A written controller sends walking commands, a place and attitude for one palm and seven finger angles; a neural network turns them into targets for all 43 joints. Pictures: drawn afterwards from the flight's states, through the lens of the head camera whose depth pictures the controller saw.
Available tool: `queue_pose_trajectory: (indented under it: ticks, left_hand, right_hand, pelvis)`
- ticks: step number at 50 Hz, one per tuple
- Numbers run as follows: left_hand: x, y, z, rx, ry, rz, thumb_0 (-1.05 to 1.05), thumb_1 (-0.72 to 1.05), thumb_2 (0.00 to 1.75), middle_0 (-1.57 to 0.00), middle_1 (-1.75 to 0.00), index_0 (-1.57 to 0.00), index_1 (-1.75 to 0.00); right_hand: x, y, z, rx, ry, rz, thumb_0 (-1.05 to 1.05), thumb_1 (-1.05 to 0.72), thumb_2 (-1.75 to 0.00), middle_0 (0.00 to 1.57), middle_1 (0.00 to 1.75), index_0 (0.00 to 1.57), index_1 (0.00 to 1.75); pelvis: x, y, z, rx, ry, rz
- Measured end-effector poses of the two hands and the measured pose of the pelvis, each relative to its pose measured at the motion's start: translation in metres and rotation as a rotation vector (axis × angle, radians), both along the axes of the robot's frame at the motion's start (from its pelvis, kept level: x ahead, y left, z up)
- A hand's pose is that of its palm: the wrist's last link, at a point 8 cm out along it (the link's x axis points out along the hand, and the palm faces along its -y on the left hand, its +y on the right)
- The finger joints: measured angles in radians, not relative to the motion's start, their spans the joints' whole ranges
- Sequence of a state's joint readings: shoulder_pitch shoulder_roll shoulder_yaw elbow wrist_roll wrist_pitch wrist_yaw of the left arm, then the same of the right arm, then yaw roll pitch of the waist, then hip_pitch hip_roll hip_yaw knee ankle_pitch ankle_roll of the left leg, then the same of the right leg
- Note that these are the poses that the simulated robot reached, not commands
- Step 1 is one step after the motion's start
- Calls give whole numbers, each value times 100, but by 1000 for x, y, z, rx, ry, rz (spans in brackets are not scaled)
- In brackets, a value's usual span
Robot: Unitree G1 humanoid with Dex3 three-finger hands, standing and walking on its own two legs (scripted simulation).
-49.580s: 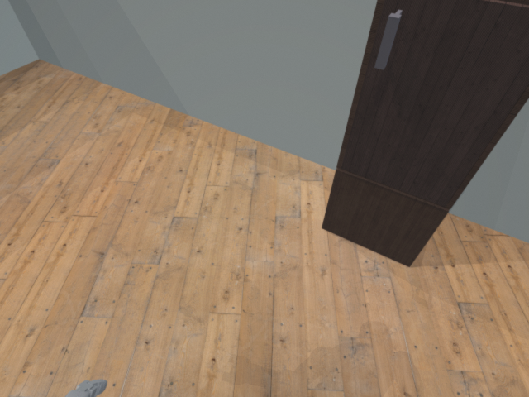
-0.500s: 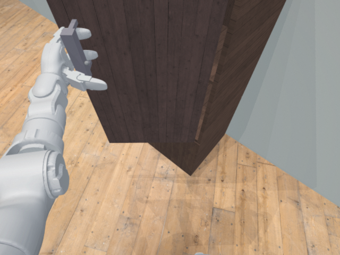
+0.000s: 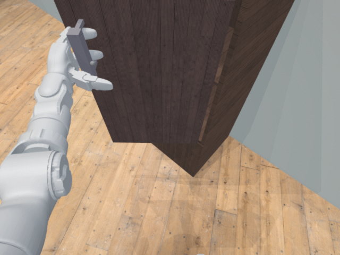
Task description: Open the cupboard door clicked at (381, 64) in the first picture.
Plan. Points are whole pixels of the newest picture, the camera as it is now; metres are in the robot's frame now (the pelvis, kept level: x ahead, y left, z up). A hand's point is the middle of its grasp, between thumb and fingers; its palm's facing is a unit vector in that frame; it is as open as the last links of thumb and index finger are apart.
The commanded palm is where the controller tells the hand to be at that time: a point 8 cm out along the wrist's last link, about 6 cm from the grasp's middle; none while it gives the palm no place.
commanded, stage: close the thumb around the handle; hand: left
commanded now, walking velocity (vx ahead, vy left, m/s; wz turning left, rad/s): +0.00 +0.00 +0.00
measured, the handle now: (85, 51) +0.56 +0.17 +0.16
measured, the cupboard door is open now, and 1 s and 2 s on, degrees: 41 43 85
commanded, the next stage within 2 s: pull the door open along its arc in 0.62 s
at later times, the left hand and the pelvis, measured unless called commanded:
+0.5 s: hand (91, 62) +0.51 +0.15 +0.16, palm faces -0.06 -1.00 +0.00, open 6.3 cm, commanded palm +0.48 +0.20 +0.16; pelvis +0.00 +0.00 +0.00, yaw -1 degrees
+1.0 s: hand (91, 67) +0.49 +0.15 +0.16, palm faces -0.07 -1.00 +0.00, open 5.8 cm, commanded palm +0.44 +0.21 +0.16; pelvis +0.01 +0.01 +0.00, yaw -3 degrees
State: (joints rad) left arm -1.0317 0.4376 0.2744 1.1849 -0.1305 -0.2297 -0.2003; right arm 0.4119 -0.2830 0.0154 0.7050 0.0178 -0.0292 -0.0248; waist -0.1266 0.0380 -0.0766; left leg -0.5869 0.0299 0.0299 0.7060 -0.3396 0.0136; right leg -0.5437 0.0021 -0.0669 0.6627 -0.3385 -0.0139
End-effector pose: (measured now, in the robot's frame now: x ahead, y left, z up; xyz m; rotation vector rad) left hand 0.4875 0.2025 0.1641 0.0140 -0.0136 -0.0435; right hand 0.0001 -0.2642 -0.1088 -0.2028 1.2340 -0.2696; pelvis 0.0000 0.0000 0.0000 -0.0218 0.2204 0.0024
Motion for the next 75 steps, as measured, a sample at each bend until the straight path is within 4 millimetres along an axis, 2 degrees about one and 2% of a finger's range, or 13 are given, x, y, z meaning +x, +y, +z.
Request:
queue_pose_trajectory:
  ticks: [8,27,41,49,55,61,70,75]
  left_hand:
    - [1,0,0,0,2,-3,-1,-25,40,-32,-123,-29,-123]
    - [2,2,-1,-13,0,-12,0,71,81,-37,-133,-36,-133]
    - [2,2,-1,-16,0,-19,1,72,81,-37,-135,-36,-135]
    - [-7,2,-2,-18,-16,-25,0,72,78,-36,-135,-34,-135]
    - [-32,0,-3,-26,-37,-44,0,71,74,-36,-135,-33,-135]
    - [-75,-8,-4,-46,-50,-51,0,68,71,-35,-135,-32,-135]
    - [-151,-49,-3,-98,-22,242,0,66,72,-32,-135,-33,-131]
    - [-187,-75,0,-89,7,325,1,66,71,-31,-133,-32,-131]
  right_hand:
    - [6,2,0,1,-15,8,1,-90,-89,20,30,20,30]
    - [-8,3,3,-6,-2,-29,1,-90,-89,20,30,20,30]
    - [-7,5,4,-9,-8,-37,1,-90,-89,20,30,20,30]
    - [5,7,5,6,-53,-54,1,-90,-89,20,30,20,30]
    - [32,9,9,29,-131,-55,1,-90,-89,20,30,20,30]
    - [83,12,19,54,-271,-14,1,-90,-89,20,30,20,30]
    - [178,35,44,117,-472,156,2,-90,-89,20,30,20,30]
    - [215,53,60,150,-538,233,2,-90,-89,20,30,20,30]
  pelvis:
    - [-1,0,0,0,1,3]
    - [0,3,1,-1,-1,-15]
    - [0,5,1,-1,-3,-21]
    - [6,6,4,3,-17,-43]
    - [13,6,8,6,-54,-58]
    - [18,5,13,9,-101,-60]
    - [18,-1,16,17,-171,-35]
    - [20,-8,18,20,-211,-13]
